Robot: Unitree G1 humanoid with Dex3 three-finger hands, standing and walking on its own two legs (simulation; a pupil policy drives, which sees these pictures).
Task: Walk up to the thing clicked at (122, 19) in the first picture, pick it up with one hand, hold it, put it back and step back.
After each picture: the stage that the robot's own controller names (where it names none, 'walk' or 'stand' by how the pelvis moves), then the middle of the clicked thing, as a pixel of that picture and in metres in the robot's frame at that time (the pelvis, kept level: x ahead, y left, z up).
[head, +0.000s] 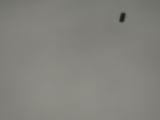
stand; (122, 17) +1.75 -0.52 -0.72
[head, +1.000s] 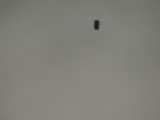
walk; (96, 25) +1.68 -0.05 -0.70
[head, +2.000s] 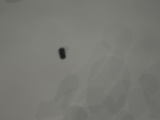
walk; (62, 53) +1.06 +0.25 -0.71
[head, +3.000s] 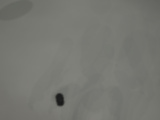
walk; (59, 99) +0.57 +0.19 -0.69
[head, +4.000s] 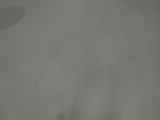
stand; out of the picture +0.28 +0.19 -0.70
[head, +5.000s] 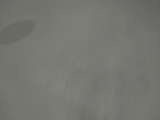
stand; out of the picture +0.24 +0.19 -0.72
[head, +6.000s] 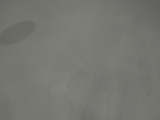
stand; out of the picture +0.25 +0.20 -0.73
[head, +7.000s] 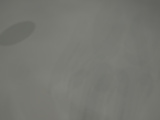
stand; out of the picture +0.24 +0.20 -0.73
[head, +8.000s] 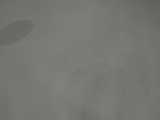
stand; out of the picture +0.23 +0.20 -0.73
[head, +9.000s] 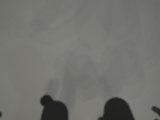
go down; (47, 101) +0.30 +0.18 -0.50
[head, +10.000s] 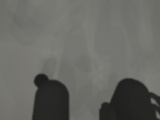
go down; (42, 82) +0.34 +0.18 -0.34
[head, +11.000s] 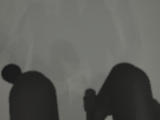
close in; (13, 74) +0.34 +0.20 -0.26
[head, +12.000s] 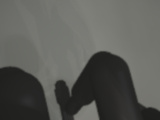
close; out of the picture +0.36 +0.21 -0.23
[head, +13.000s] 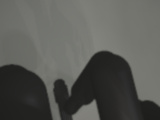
lift; out of the picture +0.37 +0.21 -0.22
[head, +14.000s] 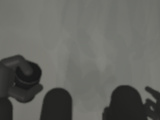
lift; (26, 83) +0.30 +0.19 -0.03
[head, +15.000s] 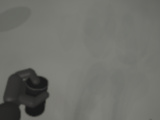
hold; (36, 96) +0.29 +0.17 +0.01
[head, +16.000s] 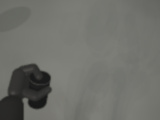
hold; (38, 90) +0.31 +0.17 +0.00
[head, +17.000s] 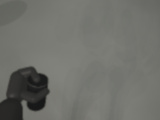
crouch; (37, 92) +0.31 +0.17 -0.02
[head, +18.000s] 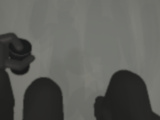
lower; (20, 57) +0.40 +0.19 -0.11
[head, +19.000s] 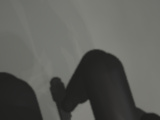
lower; out of the picture +0.40 +0.23 -0.23
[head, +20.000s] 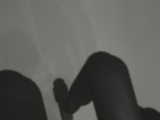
lower; out of the picture +0.39 +0.23 -0.23
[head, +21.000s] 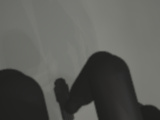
lower; out of the picture +0.39 +0.23 -0.23
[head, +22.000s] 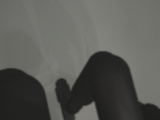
lower; out of the picture +0.39 +0.23 -0.23
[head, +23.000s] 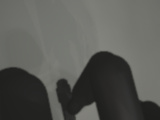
open; out of the picture +0.38 +0.21 -0.23
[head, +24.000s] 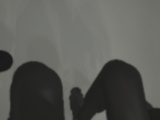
stand; out of the picture +0.36 +0.21 -0.23
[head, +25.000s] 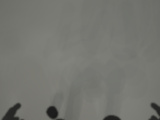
stand; (52, 112) +0.32 +0.17 -0.58
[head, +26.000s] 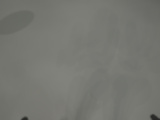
stand; out of the picture +0.30 +0.18 -0.67
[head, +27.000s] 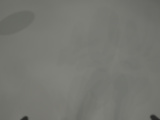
stand; out of the picture +0.29 +0.18 -0.67
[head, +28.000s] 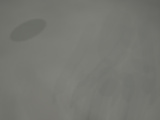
stand; out of the picture +0.31 +0.18 -0.72
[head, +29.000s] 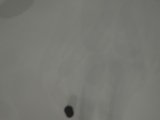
walk; (69, 111) +0.38 +0.12 -0.70
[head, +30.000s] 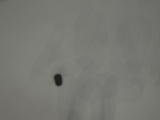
walk; (58, 80) +0.64 +0.17 -0.70
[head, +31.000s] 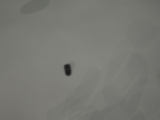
stand; (67, 70) +0.93 +0.24 -0.71
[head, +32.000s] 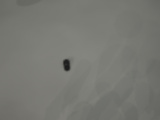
stand; (66, 65) +0.93 +0.19 -0.72
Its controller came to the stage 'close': yes
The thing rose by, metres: 0.71
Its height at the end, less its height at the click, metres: +0.00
